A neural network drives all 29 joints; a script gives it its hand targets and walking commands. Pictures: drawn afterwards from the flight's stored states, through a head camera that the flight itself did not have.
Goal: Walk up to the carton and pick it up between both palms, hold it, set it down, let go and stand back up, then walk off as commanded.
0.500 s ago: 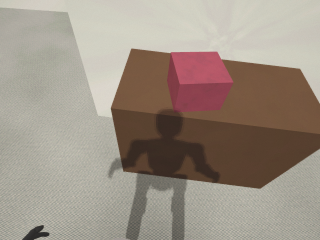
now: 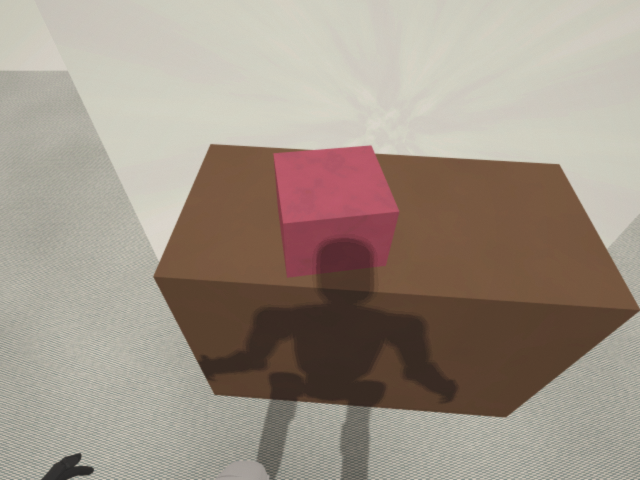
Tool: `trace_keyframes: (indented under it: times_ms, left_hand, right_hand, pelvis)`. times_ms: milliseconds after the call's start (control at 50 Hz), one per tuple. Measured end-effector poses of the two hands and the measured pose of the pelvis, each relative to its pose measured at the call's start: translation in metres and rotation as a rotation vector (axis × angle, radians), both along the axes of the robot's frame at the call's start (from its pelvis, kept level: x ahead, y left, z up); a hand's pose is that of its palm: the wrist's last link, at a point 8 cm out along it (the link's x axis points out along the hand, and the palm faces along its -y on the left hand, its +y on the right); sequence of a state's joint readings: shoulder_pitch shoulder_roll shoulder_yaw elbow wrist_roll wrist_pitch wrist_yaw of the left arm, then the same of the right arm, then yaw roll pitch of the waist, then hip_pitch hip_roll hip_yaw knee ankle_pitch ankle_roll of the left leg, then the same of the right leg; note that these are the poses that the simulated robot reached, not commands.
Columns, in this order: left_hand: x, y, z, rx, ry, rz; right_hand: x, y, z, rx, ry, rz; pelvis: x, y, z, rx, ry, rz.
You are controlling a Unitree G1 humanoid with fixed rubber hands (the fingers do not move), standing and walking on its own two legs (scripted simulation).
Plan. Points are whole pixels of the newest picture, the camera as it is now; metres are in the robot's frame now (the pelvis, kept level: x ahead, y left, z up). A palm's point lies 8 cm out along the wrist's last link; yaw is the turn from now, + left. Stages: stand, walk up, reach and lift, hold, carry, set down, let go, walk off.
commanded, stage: walk up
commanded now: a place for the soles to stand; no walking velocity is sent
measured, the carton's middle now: (330, 210) +0.59 +0.00 -0.06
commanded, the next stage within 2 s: none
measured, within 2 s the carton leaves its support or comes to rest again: neither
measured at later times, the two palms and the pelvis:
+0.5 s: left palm (128, 415) +0.21 +0.28 -0.11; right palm (595, 460) +0.18 -0.38 -0.12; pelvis +0.13 -0.05 -0.02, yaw -1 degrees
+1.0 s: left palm (122, 404) +0.23 +0.29 -0.12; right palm (570, 413) +0.24 -0.36 -0.10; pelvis +0.15 -0.03 -0.02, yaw +1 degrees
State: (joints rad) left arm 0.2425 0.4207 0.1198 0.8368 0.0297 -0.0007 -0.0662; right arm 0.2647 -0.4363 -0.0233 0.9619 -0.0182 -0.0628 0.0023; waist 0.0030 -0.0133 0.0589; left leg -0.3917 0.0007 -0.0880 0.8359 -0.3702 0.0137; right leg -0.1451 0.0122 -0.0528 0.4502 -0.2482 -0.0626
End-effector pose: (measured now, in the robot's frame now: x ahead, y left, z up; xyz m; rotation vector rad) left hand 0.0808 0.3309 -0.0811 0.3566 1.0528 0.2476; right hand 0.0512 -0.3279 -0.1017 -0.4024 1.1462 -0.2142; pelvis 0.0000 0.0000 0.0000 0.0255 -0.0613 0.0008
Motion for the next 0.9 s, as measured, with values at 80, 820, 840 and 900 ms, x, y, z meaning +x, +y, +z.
trace_keyframes:
  times_ms: [80, 820, 840, 900]
  left_hand:
    - [0.029, 0.0, -0.007, -0.023, -0.005, -0.018]
    - [0.147, -0.051, -0.035, 0.003, 0.063, 0.023]
    - [0.146, -0.05, -0.035, 0.001, 0.066, 0.025]
    - [0.144, -0.044, -0.037, -0.005, 0.066, 0.028]
  right_hand:
    - [0.02, 0.001, 0.002, -0.02, 0.02, 0.002]
    - [0.165, -0.047, -0.013, -0.029, 0.033, -0.01]
    - [0.17, -0.045, -0.012, -0.029, 0.024, -0.009]
    - [0.181, -0.039, -0.009, -0.029, -0.004, -0.002]
  pelvis:
    - [0.023, 0.003, -0.003, -0.017, 0.023, 0.002]
    - [0.153, -0.046, -0.018, 0.001, 0.043, 0.011]
    - [0.152, -0.045, -0.018, -0.001, 0.043, 0.011]
    - [0.151, -0.039, -0.018, -0.007, 0.038, 0.012]
